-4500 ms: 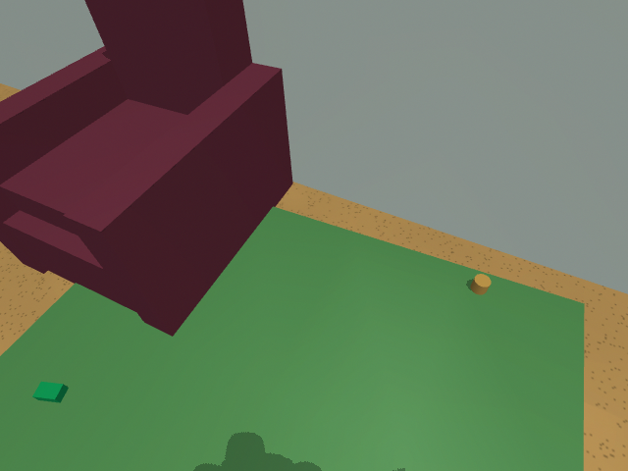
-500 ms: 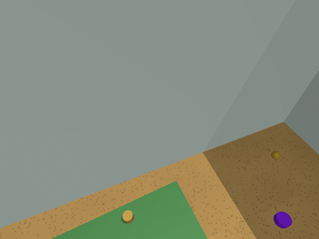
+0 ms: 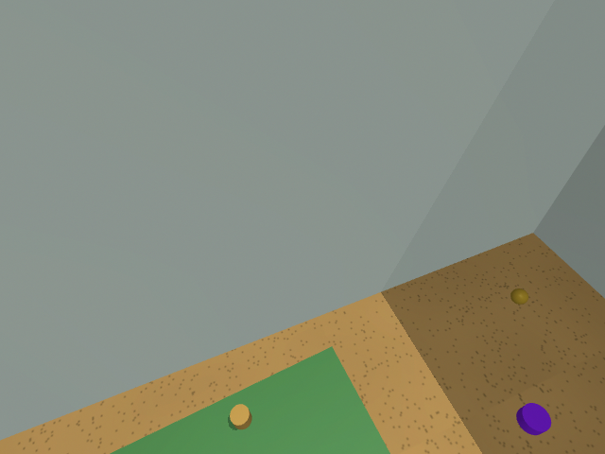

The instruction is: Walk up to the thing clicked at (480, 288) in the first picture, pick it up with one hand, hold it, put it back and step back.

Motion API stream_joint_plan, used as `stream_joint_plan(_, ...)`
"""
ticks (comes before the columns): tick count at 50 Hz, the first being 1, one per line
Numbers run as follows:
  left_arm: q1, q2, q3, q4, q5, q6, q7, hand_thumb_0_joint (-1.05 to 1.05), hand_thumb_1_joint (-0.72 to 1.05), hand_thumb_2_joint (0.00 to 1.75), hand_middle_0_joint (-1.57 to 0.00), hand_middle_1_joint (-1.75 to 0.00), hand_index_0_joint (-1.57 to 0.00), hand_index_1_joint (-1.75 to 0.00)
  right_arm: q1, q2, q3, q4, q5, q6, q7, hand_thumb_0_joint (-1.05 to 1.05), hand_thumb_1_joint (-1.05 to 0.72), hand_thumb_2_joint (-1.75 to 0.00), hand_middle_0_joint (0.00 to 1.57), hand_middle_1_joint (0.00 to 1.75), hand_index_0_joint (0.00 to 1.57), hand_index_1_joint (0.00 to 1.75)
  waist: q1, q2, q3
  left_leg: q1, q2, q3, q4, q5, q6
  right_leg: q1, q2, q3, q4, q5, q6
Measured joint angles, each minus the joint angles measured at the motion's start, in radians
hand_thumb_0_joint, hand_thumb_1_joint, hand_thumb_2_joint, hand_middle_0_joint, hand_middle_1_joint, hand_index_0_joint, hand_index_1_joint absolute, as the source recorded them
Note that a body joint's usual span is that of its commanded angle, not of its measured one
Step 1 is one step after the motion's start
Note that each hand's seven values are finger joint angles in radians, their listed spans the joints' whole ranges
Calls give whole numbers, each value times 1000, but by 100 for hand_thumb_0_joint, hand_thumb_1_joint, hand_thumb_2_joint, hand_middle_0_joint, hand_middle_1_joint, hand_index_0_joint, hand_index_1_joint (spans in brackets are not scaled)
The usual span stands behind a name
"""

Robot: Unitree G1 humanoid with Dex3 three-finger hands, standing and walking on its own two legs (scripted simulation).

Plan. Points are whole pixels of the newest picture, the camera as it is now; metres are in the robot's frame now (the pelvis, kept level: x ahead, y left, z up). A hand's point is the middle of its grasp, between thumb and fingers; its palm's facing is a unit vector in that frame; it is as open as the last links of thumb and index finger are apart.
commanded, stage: walk up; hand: left
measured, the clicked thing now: (241, 416) +0.37 +0.25 -0.75
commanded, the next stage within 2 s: stand in 0.02 s
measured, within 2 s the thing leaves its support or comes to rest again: neither
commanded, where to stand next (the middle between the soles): +0.02 +0.02 m, yaw +1 degrees
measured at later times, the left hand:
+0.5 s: hand out of the picture +0.08 +0.25 -0.16, palm faces -0.02 -0.94 -0.34, open 7.4 cm
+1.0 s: hand out of the picture +0.09 +0.25 -0.15, palm faces -0.01 -0.94 -0.34, open 7.4 cm
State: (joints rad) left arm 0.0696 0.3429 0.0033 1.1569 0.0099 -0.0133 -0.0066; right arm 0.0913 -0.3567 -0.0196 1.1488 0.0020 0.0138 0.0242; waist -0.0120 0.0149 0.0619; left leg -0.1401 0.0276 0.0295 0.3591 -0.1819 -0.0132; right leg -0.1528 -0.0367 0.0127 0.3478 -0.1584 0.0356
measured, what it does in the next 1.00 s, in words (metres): stands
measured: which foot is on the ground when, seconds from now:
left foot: down 0.00-1.00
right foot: down 0.00-1.00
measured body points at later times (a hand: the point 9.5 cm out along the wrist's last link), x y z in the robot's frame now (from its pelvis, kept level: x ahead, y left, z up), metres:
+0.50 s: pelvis +0.01 +0.00 +0.00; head +0.02 -0.01 +0.45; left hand +0.09 +0.30 -0.13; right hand +0.10 -0.31 -0.13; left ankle +0.01 +0.13 -0.75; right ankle +0.02 -0.14 -0.75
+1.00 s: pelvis +0.02 +0.00 +0.00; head +0.03 -0.01 +0.45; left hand +0.09 +0.30 -0.13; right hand +0.10 -0.31 -0.13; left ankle +0.01 +0.13 -0.75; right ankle +0.02 -0.14 -0.75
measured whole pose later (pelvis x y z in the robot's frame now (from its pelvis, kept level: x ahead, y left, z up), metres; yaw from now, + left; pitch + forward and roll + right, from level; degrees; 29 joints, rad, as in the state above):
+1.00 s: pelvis +0.02 +0.00 +0.00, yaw +1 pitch -2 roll +0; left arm 0.10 0.35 0.00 1.14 0.01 -0.01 -0.01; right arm 0.10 -0.35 0.00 1.14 0.00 -0.01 0.01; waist 0.00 0.01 0.05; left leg -0.10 0.03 0.01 0.32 -0.19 -0.02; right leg -0.11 -0.04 0.00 0.32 -0.18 0.03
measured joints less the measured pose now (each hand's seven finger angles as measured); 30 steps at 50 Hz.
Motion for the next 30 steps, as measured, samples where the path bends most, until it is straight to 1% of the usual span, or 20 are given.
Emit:
stream_joint_plan(7,13,3,-1,-4,-4,3,-4,1,91,90,-21,-30,-20,-30,1,5,6,1,-9,-15,-6,0,-91,-90,21,30,21,30,1,-5,-10,14,-1,-2,-20,4,-3,10,-1,-2,-10,-2,-1)
stream_joint_plan(30,37,7,-3,-13,-2,5,-5,1,91,90,-21,-30,-20,-30,-1,0,11,-9,-7,-19,-11,0,-91,-90,21,30,21,30,7,-9,-16,27,6,-12,-30,-3,-10,32,5,-14,-30,-8,-7)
